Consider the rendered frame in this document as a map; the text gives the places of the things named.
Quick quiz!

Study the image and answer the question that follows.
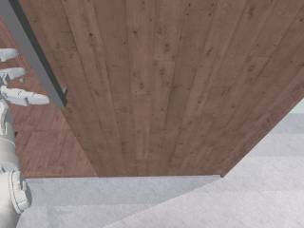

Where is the handle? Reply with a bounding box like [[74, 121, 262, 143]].
[[0, 0, 68, 108]]

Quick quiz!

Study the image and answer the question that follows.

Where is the robot left forearm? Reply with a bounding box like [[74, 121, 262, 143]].
[[0, 94, 20, 174]]

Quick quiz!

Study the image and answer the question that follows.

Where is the left robot upper arm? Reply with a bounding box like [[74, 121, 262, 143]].
[[0, 170, 32, 228]]

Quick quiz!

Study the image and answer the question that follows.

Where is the left robot hand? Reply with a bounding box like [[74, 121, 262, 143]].
[[0, 48, 50, 106]]

